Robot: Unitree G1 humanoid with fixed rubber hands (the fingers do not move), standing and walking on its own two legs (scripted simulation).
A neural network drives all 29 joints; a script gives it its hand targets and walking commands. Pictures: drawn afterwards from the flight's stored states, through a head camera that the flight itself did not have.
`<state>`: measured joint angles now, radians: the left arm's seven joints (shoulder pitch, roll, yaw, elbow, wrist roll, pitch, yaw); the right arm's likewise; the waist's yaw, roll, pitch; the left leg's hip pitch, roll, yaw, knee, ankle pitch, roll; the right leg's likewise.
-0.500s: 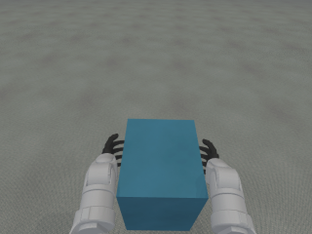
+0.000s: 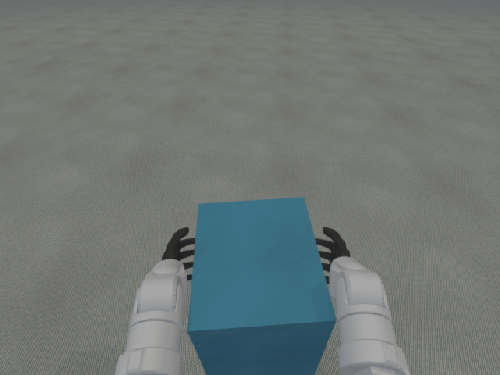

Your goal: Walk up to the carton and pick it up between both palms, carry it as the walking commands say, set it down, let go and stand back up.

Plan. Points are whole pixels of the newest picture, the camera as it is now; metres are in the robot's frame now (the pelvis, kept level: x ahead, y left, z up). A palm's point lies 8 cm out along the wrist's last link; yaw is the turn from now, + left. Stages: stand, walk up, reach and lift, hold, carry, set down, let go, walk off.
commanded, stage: reach and lift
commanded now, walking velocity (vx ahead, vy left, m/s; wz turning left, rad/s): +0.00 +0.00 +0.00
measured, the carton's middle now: (257, 292) +0.30 -0.01 -0.01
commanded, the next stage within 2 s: hold in 0.20 s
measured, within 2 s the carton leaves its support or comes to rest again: neither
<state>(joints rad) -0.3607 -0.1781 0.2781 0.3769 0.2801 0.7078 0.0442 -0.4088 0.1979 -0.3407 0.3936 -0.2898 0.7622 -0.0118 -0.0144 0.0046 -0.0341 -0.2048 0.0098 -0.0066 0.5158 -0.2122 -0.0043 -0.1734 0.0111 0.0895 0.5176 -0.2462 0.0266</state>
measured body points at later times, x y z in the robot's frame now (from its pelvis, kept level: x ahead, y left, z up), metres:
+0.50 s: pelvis +0.00 +0.00 +0.00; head -0.06 +0.00 +0.45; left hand +0.31 +0.14 +0.05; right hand +0.31 -0.14 +0.05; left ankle +0.05 +0.12 -0.73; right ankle +0.03 -0.14 -0.73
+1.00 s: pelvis +0.01 -0.01 +0.00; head -0.06 -0.01 +0.44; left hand +0.32 +0.13 +0.08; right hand +0.32 -0.15 +0.07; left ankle +0.05 +0.12 -0.73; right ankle +0.02 -0.14 -0.73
